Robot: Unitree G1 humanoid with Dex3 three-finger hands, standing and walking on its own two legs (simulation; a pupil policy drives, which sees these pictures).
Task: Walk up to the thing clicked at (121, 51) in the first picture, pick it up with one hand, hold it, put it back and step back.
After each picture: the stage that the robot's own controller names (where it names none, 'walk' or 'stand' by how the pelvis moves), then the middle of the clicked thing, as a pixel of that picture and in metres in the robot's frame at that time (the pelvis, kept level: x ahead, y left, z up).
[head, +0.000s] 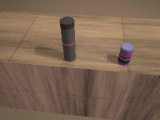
stand; (125, 54) +0.64 -0.21 -0.10
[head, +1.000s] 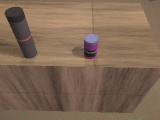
rise first; (90, 46) +0.60 +0.01 -0.07
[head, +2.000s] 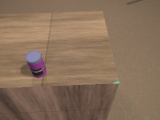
rise first; (36, 64) +0.49 +0.25 -0.06
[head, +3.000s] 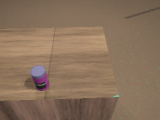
stand; (40, 78) +0.48 +0.23 -0.10
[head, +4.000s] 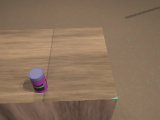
stand; (38, 80) +0.47 +0.24 -0.10
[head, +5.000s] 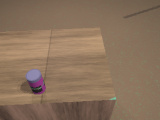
stand; (36, 82) +0.46 +0.25 -0.10
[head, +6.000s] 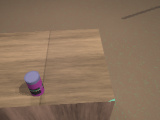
stand; (34, 84) +0.45 +0.25 -0.10
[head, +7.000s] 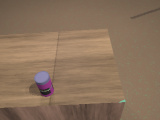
rise first; (44, 84) +0.44 +0.24 -0.10
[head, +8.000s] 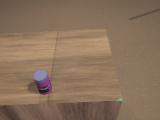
go down; (43, 82) +0.46 +0.24 -0.10
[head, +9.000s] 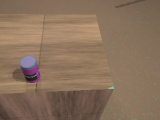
go down; (30, 69) +0.48 +0.22 -0.07
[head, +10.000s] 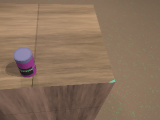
go down; (25, 63) +0.48 +0.22 -0.04
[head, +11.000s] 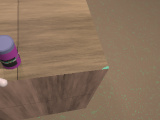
close in; (7, 53) +0.48 +0.23 -0.01
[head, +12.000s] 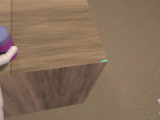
close; (2, 45) +0.49 +0.23 +0.02
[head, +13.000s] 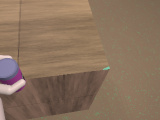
lift; (11, 76) +0.39 +0.22 +0.00
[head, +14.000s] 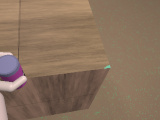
lift; (12, 73) +0.40 +0.21 +0.00
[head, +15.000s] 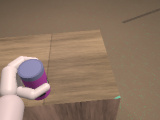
lift; (35, 80) +0.31 +0.16 +0.14
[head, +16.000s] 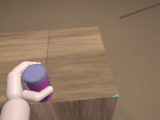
hold; (39, 84) +0.32 +0.16 +0.10
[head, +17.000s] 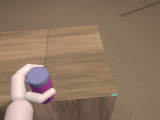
hold; (41, 86) +0.33 +0.15 +0.08
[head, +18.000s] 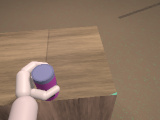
crouch; (46, 83) +0.34 +0.14 +0.08
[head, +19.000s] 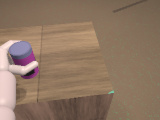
crouch; (25, 60) +0.41 +0.20 +0.10
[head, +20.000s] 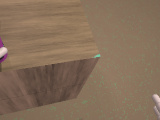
lower; out of the picture +0.48 +0.23 +0.01
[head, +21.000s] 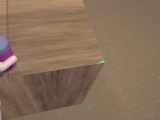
lower; (1, 54) +0.46 +0.22 +0.01
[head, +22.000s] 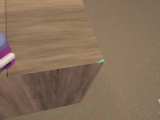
lower; out of the picture +0.47 +0.22 +0.01
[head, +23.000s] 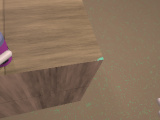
lower; out of the picture +0.47 +0.22 +0.02
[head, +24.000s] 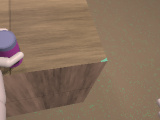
loosen; (8, 50) +0.47 +0.20 +0.02
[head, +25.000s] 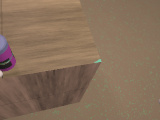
withdraw; (0, 53) +0.46 +0.21 +0.01
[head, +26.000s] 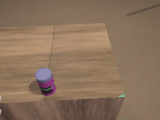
sink last; (46, 82) +0.43 +0.20 -0.06
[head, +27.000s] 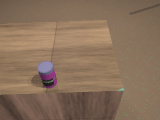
stand; (47, 75) +0.46 +0.20 -0.05
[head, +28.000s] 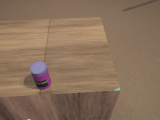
stand; (41, 75) +0.44 +0.21 -0.04
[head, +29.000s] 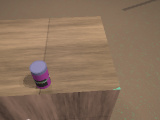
stand; (40, 75) +0.45 +0.21 -0.04
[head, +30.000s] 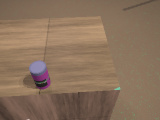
stand; (40, 75) +0.44 +0.21 -0.04
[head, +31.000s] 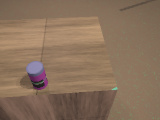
stand; (37, 75) +0.45 +0.21 -0.04
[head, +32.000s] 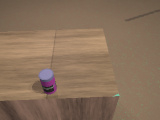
stand; (48, 81) +0.47 +0.20 -0.10
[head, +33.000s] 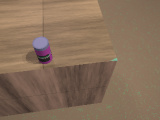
walk; (43, 51) +0.53 +0.19 -0.07
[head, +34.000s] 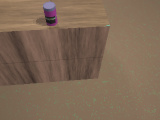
walk; (50, 14) +0.81 +0.20 -0.07
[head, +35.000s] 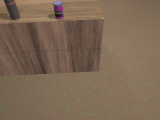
stand; (58, 10) +1.08 +0.25 -0.08
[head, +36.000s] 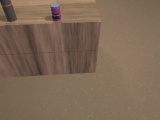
stand; (55, 12) +1.07 +0.23 -0.10
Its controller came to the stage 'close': yes
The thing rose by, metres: 0.20
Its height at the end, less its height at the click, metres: +0.00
